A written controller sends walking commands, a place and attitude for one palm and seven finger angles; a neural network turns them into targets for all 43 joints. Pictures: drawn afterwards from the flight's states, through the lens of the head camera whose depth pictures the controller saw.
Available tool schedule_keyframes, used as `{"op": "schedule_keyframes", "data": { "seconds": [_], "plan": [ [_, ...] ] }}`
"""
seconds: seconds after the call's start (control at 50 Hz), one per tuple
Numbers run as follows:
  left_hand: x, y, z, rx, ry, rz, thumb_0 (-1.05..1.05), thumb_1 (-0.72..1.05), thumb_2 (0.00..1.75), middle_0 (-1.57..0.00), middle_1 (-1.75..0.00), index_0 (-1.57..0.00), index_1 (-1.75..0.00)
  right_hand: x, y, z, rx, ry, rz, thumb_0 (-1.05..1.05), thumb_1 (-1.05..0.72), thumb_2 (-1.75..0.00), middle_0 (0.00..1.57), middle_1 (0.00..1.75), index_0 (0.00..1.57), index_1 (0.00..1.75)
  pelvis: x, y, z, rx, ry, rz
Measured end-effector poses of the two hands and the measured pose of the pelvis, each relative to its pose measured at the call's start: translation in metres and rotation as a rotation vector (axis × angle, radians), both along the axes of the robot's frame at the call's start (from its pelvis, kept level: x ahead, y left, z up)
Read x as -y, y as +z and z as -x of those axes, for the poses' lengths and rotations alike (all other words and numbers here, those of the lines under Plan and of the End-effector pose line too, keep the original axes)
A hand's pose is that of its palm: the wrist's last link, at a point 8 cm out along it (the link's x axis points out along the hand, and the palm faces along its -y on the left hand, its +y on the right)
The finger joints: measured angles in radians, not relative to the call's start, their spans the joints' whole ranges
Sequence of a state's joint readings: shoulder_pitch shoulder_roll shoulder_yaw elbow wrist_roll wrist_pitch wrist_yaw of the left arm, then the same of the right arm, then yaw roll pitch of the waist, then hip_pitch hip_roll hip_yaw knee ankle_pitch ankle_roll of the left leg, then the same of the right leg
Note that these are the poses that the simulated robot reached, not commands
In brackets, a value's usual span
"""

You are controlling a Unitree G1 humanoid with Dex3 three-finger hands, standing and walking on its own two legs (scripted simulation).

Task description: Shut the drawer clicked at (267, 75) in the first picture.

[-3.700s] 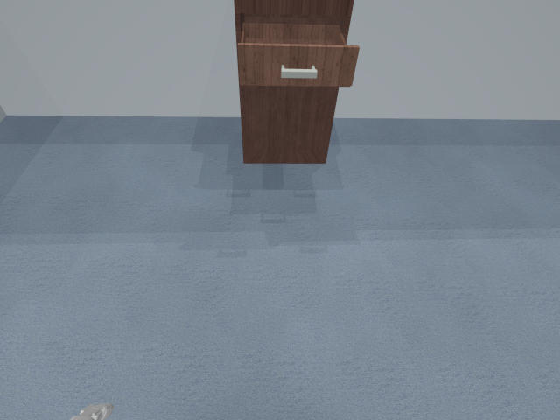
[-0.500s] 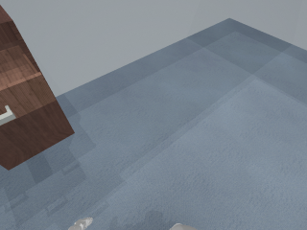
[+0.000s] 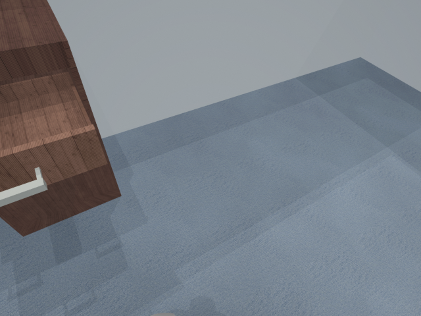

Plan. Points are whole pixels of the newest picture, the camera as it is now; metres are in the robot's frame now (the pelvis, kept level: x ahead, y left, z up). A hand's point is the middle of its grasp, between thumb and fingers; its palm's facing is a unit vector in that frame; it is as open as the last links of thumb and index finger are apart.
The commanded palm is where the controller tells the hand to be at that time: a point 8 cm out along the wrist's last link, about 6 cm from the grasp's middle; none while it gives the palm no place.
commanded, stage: turn to face it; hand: left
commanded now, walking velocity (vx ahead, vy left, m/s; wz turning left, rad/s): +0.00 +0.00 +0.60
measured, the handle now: (13, 187) +0.36 +0.49 -0.06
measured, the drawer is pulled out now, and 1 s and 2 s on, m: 0.30 0.30 0.30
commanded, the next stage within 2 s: take the last steps up to it in 0.86 s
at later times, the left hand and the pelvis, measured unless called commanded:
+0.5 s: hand out of the picture +0.08 +0.16 -0.13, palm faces +0.30 -0.90 -0.31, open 7.4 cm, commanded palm none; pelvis +0.02 -0.07 +0.01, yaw +18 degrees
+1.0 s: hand out of the picture -0.14 +0.11 -0.18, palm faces +0.58 -0.78 -0.25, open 7.4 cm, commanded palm none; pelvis +0.00 -0.05 +0.00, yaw +31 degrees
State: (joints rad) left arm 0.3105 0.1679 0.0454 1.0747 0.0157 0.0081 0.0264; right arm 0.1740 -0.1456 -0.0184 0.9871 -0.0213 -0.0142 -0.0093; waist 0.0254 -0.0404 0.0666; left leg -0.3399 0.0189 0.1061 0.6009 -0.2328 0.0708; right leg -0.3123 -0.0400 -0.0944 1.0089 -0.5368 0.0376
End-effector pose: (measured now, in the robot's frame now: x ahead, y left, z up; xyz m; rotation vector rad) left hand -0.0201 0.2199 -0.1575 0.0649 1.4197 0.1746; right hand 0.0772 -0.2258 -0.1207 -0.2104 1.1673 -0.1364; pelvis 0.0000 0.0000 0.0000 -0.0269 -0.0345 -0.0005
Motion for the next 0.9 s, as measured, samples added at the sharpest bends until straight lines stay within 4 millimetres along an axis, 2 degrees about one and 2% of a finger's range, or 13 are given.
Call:
{"op": "schedule_keyframes", "data": {
  "seconds": [0.12,0.24,0.34,0.42,0.46,0.56,0.68,0.78,0.9],
  "plan": [
    [-0.019,0.016,-0.037,0.084,0.033,-0.044,0.01,0.9,0.9,-0.2,-0.3,-0.2,-0.3,0.005,0.006,-0.005,-0.051,0.024,0.016,0.0,-0.94,-0.9,0.2,0.3,0.2,0.3,-0.002,0.009,-0.006,-0.023,0.059,0.001],
    [-0.027,0.032,-0.068,0.168,0.063,-0.11,0.0,0.9,0.9,-0.2,-0.3,-0.2,-0.3,0.018,0.003,-0.008,-0.088,0.045,0.005,0.0,-0.92,-0.9,0.2,0.3,0.2,0.3,0.01,0.012,-0.013,-0.042,0.125,-0.002],
    [-0.017,0.045,-0.089,0.239,0.08,-0.16,0.0,0.9,0.9,-0.2,-0.3,-0.2,-0.3,0.041,-0.006,-0.012,-0.115,0.071,-0.009,0.01,-0.91,-0.9,0.2,0.3,0.2,0.3,0.031,0.01,-0.016,-0.051,0.187,-0.01],
    [0.002,0.053,-0.094,0.303,0.106,-0.206,0.0,0.9,0.9,-0.2,-0.3,-0.2,-0.3,0.066,-0.022,-0.021,-0.132,0.106,-0.026,0.01,-0.91,-0.9,0.2,0.3,0.2,0.3,0.054,0.002,-0.018,-0.054,0.242,-0.028],
    [0.013,0.059,-0.087,0.311,0.12,-0.222,0.0,0.9,0.9,-0.2,-0.3,-0.2,-0.3,0.076,-0.025,-0.03,-0.137,0.129,-0.028,0.01,-0.91,-0.9,0.2,0.3,0.2,0.3,0.063,0.003,-0.018,-0.043,0.272,-0.031],
    [0.037,0.069,-0.059,0.277,0.194,-0.224,0.0,0.9,0.9,-0.2,-0.3,-0.2,-0.3,0.09,-0.017,-0.058,-0.127,0.208,-0.029,0.01,-0.91,-0.9,0.2,0.3,0.2,0.3,0.078,0.013,-0.024,-0.033,0.35,-0.06],
    [0.061,0.063,-0.019,0.22,0.295,-0.197,0.0,0.9,0.9,-0.2,-0.3,-0.2,-0.3,0.088,-0.011,-0.091,-0.13,0.318,-0.006,0.01,-0.91,-0.9,0.19,0.3,0.19,0.3,0.086,0.016,-0.026,-0.033,0.431,-0.076],
    [0.072,0.052,0.035,0.123,0.391,-0.176,0.0,0.91,0.9,-0.21,-0.3,-0.2,-0.3,0.062,-0.008,-0.124,-0.106,0.424,0.009,0.01,-0.91,-0.9,0.19,0.3,0.19,0.3,0.083,0.014,-0.022,-0.039,0.48,-0.067],
    [0.077,0.031,0.11,-0.017,0.5,-0.122,0.0,0.9,0.9,-0.21,-0.3,-0.2,-0.3,-0.001,0.002,-0.161,0.006,0.556,0.008,0.01,-0.91,-0.9,0.19,0.3,0.19,0.3,0.066,0.006,-0.01,-0.041,0.524,-0.032]
  ]
}}
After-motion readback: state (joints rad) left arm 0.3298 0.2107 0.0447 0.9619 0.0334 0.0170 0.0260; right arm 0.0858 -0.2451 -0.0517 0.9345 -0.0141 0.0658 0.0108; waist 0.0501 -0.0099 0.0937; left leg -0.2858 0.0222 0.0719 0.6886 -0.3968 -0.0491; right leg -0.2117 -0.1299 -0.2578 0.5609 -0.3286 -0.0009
